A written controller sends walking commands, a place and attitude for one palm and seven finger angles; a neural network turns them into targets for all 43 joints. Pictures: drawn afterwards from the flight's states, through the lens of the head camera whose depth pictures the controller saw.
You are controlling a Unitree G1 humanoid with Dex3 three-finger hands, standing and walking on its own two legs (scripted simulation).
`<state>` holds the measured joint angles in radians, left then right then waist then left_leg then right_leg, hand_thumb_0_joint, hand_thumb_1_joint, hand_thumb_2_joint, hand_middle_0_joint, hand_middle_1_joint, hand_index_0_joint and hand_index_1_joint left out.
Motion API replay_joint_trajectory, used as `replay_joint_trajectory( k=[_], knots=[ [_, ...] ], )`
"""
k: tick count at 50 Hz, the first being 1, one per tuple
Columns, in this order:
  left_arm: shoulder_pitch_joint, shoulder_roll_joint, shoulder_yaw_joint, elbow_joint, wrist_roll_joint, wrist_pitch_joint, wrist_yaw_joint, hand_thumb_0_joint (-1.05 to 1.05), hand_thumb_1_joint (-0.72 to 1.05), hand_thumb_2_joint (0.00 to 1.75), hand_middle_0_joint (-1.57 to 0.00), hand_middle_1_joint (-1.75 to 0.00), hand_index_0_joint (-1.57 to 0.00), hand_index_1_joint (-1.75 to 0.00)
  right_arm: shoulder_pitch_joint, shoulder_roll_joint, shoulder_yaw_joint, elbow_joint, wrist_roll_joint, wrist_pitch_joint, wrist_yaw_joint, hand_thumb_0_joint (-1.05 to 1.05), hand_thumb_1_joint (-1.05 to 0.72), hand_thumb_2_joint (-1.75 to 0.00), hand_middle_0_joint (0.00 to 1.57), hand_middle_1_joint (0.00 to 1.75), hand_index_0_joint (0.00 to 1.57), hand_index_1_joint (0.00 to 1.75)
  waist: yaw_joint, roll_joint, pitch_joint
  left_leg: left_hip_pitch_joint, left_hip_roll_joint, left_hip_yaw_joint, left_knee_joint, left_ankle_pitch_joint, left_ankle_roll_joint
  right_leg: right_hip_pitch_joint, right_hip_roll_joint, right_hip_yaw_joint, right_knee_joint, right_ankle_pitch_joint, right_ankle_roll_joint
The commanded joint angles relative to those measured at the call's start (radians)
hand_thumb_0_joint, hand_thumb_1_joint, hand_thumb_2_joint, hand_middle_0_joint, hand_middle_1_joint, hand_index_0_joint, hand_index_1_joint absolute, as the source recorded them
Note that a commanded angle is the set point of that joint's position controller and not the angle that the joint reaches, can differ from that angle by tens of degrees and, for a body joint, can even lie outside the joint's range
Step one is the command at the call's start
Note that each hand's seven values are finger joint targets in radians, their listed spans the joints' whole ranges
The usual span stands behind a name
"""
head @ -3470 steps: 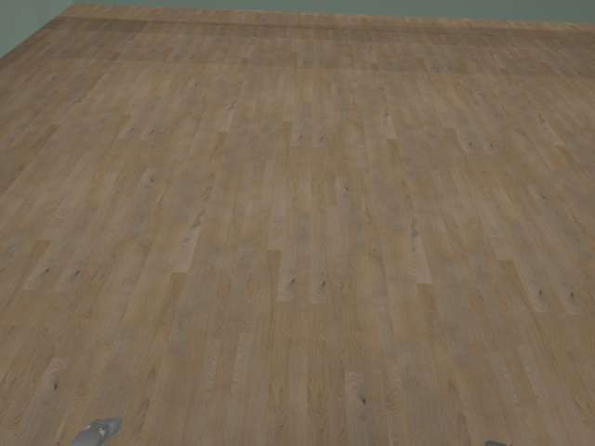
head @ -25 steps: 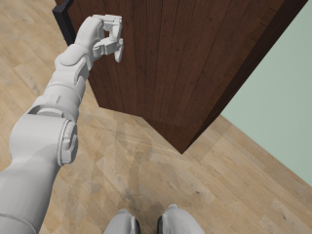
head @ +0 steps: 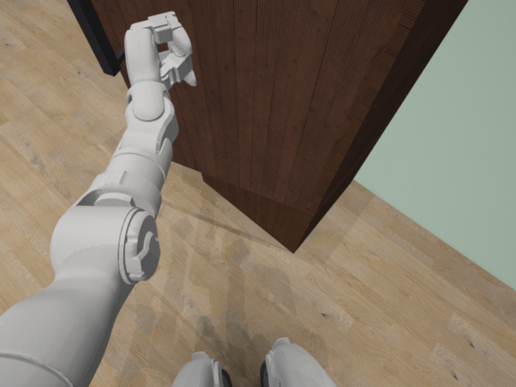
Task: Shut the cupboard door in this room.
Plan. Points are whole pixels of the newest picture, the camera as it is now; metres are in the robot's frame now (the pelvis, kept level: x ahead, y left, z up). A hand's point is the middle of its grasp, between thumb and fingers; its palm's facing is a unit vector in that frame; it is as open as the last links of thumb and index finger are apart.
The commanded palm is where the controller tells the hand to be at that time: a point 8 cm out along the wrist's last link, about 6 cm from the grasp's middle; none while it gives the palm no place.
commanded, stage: pull the fist back off the door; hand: left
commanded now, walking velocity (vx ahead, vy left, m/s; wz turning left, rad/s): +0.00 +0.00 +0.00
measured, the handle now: (101, 22) +0.65 +0.14 +0.13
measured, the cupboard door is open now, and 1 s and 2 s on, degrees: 18 18 18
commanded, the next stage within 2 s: draw the hand back to the body in 0.62 s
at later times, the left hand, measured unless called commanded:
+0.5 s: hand (177, 125) +0.46 +0.04 +0.11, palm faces +0.01 -1.00 +0.01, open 3.1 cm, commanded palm +0.44 +0.09 +0.13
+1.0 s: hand (134, 141) +0.41 +0.08 +0.15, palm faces -0.01 -1.00 -0.07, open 3.1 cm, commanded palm +0.37 +0.14 +0.16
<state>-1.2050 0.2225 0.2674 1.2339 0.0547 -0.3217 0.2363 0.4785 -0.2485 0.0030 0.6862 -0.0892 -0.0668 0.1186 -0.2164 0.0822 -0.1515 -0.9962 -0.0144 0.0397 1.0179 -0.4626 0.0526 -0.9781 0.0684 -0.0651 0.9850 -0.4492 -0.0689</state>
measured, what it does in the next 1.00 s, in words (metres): stands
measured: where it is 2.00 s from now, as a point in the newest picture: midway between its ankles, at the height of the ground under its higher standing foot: outside the picture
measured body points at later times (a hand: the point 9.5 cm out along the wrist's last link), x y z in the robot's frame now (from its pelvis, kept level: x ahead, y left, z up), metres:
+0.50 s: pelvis -0.01 -0.02 +0.03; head +0.07 -0.03 +0.48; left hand +0.45 +0.10 +0.11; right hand +0.05 -0.30 -0.08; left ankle +0.00 +0.09 -0.67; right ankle +0.00 -0.08 -0.67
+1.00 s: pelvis +0.00 +0.00 +0.04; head +0.03 -0.02 +0.49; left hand +0.40 +0.14 +0.16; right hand +0.04 -0.24 -0.09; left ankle +0.00 +0.09 -0.67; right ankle +0.00 -0.08 -0.67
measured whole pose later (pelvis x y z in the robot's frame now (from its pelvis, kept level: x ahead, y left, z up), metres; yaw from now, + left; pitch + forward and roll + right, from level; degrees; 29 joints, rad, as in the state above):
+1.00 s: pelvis +0.00 +0.00 +0.04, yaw -1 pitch +9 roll +0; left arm -0.50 0.12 0.09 0.69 -0.08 -0.34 0.06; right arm 0.41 -0.25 0.00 0.64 0.02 0.02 0.06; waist -0.06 0.06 -0.12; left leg -0.54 -0.03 0.08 0.76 -0.38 0.06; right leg -0.55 0.07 -0.01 0.76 -0.38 -0.06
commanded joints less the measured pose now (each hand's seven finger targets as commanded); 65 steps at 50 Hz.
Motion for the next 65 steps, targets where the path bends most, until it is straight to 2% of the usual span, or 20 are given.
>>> replay_joint_trajectory(
  k=[1, 6, 11, 14, 19, 22, 26, 31, 35, 38, 41, 43, 46, 48, 51, 54, 57, 62, 63, 65],
  knots=[
    [-0.467, 0.177, -0.04, -0.26, 0.047, -0.077, -0.019, 0.0, 0.9, 0.9, -1.3, -1.5, -1.3, -1.5, 0.206, -0.18, -0.083, -0.053, 0.021, 0.036, 0.002, 0.0, -0.9, -0.9, 0.2, 0.3, 0.2, 0.3, -0.004, -0.031, -0.593, 0.474, 0.003, -0.092, -0.099, 0.532, -0.016, 0.374, -0.016, 0.078, -0.14, 0.583, 0.062],
    [-0.46, 0.222, 0.042, -0.289, -0.086, -0.036, -0.074, 0.0, 0.9, 0.9, -1.3, -1.5, -1.3, -1.5, 0.162, -0.167, -0.065, -0.078, 0.056, 0.055, -0.04, 0.0, -0.9, -0.9, 0.2, 0.3, 0.2, 0.3, 0.021, -0.131, -0.5, 0.381, -0.016, -0.048, -0.185, 0.368, -0.003, 0.576, -0.024, 0.123, -0.238, 0.599, 0.083],
    [-0.239, 0.122, -0.027, -0.354, -0.077, -0.156, -0.097, 0.0, 0.9, 0.9, -1.3, -1.5, -1.3, -1.5, 0.118, -0.141, -0.065, -0.085, 0.054, 0.022, -0.032, 0.0, -0.9, -0.9, 0.2, 0.3, 0.2, 0.3, 0.068, -0.089, -0.459, 0.432, -0.023, -0.031, -0.184, 0.414, 0.0, 0.578, -0.032, 0.123, -0.224, 0.677, 0.086],
    [-0.019, 0.062, -0.084, -0.21, -0.046, -0.109, -0.124, 0.0, 0.9, 0.9, -1.3, -1.5, -1.3, -1.5, 0.108, -0.15, -0.068, -0.085, 0.064, 0.044, -0.019, 0.0, -0.9, -0.9, 0.2, 0.3, 0.2, 0.3, 0.068, -0.162, -0.311, 0.359, -0.025, -0.02, -0.204, 0.313, 0.0, 0.545, -0.049, 0.14, -0.263, 0.633, 0.116],
    [-0.077, -0.016, -0.14, -0.271, -0.133, -0.013, -0.162, 0.0, 0.9, 0.9, -1.3, -1.5, -1.3, -1.5, 0.035, -0.154, -0.068, -0.121, 0.1, 0.071, -0.037, 0.0, -0.9, -0.9, 0.2, 0.3, 0.2, 0.3, 0.064, -0.193, -0.23, 0.375, -0.034, -0.015, -0.236, 0.215, -0.002, 0.552, -0.075, 0.194, -0.365, 0.473, 0.134],
    [-0.241, 0.03, -0.117, -0.483, -0.171, -0.108, -0.137, 0.0, 0.9, 0.9, -1.3, -1.5, -1.3, -1.5, -0.006, -0.144, -0.068, -0.116, 0.097, 0.051, -0.059, 0.0, -0.9, -0.9, 0.2, 0.3, 0.2, 0.3, 0.069, -0.134, -0.328, 0.459, -0.032, -0.027, -0.24, 0.235, 0.003, 0.575, -0.06, 0.169, -0.343, 0.441, 0.1],
    [-0.268, 0.006, -0.182, -0.687, -0.129, -0.261, -0.1, 0.0, 0.9, 0.9, -1.3, -1.5, -1.3, -1.5, -0.045, -0.125, -0.073, -0.087, 0.085, 0.002, -0.061, 0.0, -0.9, -0.9, 0.2, 0.3, 0.2, 0.3, 0.075, 0.017, -0.509, 0.63, -0.019, -0.054, -0.202, 0.354, -0.005, 0.513, -0.045, 0.118, -0.243, 0.507, 0.065],
    [-0.062, -0.007, -0.201, -0.328, -0.059, -0.126, -0.086, 0.0, 0.9, 0.9, -1.3, -1.5, -1.3, -1.5, -0.037, -0.139, -0.065, -0.067, 0.092, 0.032, -0.056, 0.0, -0.9, -0.9, 0.2, 0.3, 0.2, 0.3, 0.051, -0.16, -0.285, 0.47, -0.017, -0.045, -0.238, 0.229, -0.001, 0.452, -0.053, 0.122, -0.293, 0.394, 0.11],
    [-0.042, 0.012, -0.119, -0.238, -0.139, 0.014, -0.088, 0.0, 0.9, 0.9, -1.3, -1.5, -1.3, -1.5, -0.05, -0.152, -0.051, -0.104, 0.106, 0.059, -0.072, 0.0, -0.9, -0.9, 0.2, 0.3, 0.2, 0.3, 0.084, -0.216, -0.245, 0.431, -0.024, -0.038, -0.284, 0.217, -0.003, 0.531, -0.053, 0.132, -0.346, 0.367, 0.098],
    [-0.094, 0.055, -0.052, -0.386, -0.183, -0.049, -0.091, 0.0, 0.9, 0.9, -1.3, -1.5, -1.3, -1.5, -0.064, -0.14, -0.045, -0.129, 0.095, 0.046, -0.078, 0.0, -0.9, -0.9, 0.2, 0.3, 0.2, 0.3, 0.119, -0.181, -0.329, 0.461, -0.025, -0.037, -0.288, 0.282, -0.008, 0.61, -0.051, 0.122, -0.314, 0.456, 0.074],
    [0.05, 0.057, -0.073, -0.62, -0.141, -0.191, -0.101, 0.0, 0.9, 0.9, -1.3, -1.5, -1.3, -1.5, -0.075, -0.128, -0.051, -0.161, 0.081, 0.017, -0.065, 0.0, -0.9, -0.9, 0.2, 0.3, 0.2, 0.3, 0.172, -0.071, -0.47, 0.594, -0.016, -0.041, -0.272, 0.441, -0.014, 0.631, -0.039, 0.091, -0.242, 0.575, 0.045],
    [0.186, 0.041, -0.114, -0.699, -0.106, -0.22, -0.117, 0.0, 0.9, 0.9, -1.3, -1.5, -1.3, -1.5, -0.078, -0.125, -0.059, -0.166, 0.081, 0.009, -0.052, 0.0, -0.9, -0.9, 0.2, 0.3, 0.2, 0.3, 0.178, -0.064, -0.47, 0.635, -0.005, -0.034, -0.261, 0.494, -0.013, 0.605, -0.035, 0.087, -0.235, 0.606, 0.047],
    [0.396, -0.002, -0.178, -0.697, -0.1, -0.115, -0.164, 0.0, 0.9, 0.9, -1.3, -1.5, -1.3, -1.5, -0.089, -0.133, -0.064, -0.185, 0.103, 0.033, -0.045, 0.0, -0.9, -0.9, 0.2, 0.3, 0.2, 0.3, 0.173, -0.163, -0.334, 0.607, 0.004, -0.023, -0.307, 0.438, -0.005, 0.607, -0.036, 0.083, -0.291, 0.574, 0.075],
    [0.438, 0.004, -0.174, -0.75, -0.15, -0.007, -0.196, 0.0, 0.9, 0.9, -1.3, -1.5, -1.3, -1.5, -0.122, -0.139, -0.063, -0.207, 0.128, 0.051, -0.063, 0.0, -0.9, -0.9, 0.2, 0.3, 0.2, 0.3, 0.172, -0.218, -0.246, 0.585, 0.004, -0.015, -0.348, 0.353, 0.0, 0.636, -0.04, 0.095, -0.358, 0.502, 0.09],
    [0.373, -0.001, -0.176, -0.94, -0.227, 0.088, -0.216, 0.0, 0.9, 0.9, -1.3, -1.5, -1.3, -1.5, -0.199, -0.128, -0.053, -0.232, 0.149, 0.049, -0.102, 0.0, -0.9, -0.9, 0.2, 0.3, 0.2, 0.3, 0.179, -0.184, -0.208, 0.65, 0.005, -0.02, -0.391, 0.311, 0.004, 0.659, -0.043, 0.094, -0.422, 0.405, 0.083],
    [0.34, 0.027, -0.18, -1.148, -0.238, 0.067, -0.212, 0.0, 0.9, 0.9, -1.3, -1.5, -1.3, -1.5, -0.249, -0.112, -0.037, -0.237, 0.148, 0.015, -0.128, 0.0, -0.9, -0.9, 0.2, 0.3, 0.2, 0.3, 0.187, -0.094, -0.215, 0.735, 0.01, -0.039, -0.42, 0.317, 0.004, 0.667, -0.036, 0.079, -0.428, 0.368, 0.055],
    [0.485, 0.028, -0.214, -1.226, -0.211, 0.033, -0.219, 0.0, 0.9, 0.9, -1.3, -1.5, -1.3, -1.5, -0.277, -0.103, -0.026, -0.229, 0.147, -0.016, -0.134, 0.0, -0.9, -0.9, 0.2, 0.3, 0.2, 0.3, 0.198, -0.015, -0.194, 0.803, 0.022, -0.067, -0.439, 0.363, -0.008, 0.64, -0.034, 0.057, -0.408, 0.366, 0.039],
    [0.782, 0.037, -0.202, -1.13, -0.225, 0.21, -0.288, 0.0, 0.9, 0.9, -1.16, -1.35, -1.16, -1.35, -0.327, -0.114, -0.015, -0.251, 0.168, 0.01, -0.13, 0.0, -0.9, -0.9, 0.2, 0.3, 0.2, 0.3, 0.222, -0.099, -0.048, 0.739, 0.02, -0.071, -0.496, 0.276, -0.015, 0.662, -0.047, 0.051, -0.459, 0.307, 0.043],
    [0.76, 0.069, -0.252, -1.276, -0.172, 0.168, -0.256, 0.0, 0.9, 0.9, -1.13, -1.32, -1.13, -1.32, -0.352, -0.086, -0.013, -0.273, 0.156, 0.028, -0.142, 0.0, -0.9, -0.9, 0.2, 0.3, 0.2, 0.3, 0.208, -0.14, 0.011, 0.748, 0.017, -0.078, -0.541, 0.255, -0.017, 0.681, -0.066, 0.095, -0.522, 0.275, 0.046],
    [0.902, 0.093, -0.208, -1.257, -0.171, 0.177, -0.233, 0.0, 0.9, 0.9, -1.08, -1.26, -1.08, -1.26, -0.373, -0.09, -0.008, -0.277, 0.151, 0.05, -0.157, 0.0, -0.9, -0.9, 0.2, 0.3, 0.2, 0.3, 0.224, -0.198, 0.035, 0.734, 0.021, -0.073, -0.557, 0.239, -0.01, 0.734, -0.076, 0.107, -0.559, 0.251, 0.052]
  ],
)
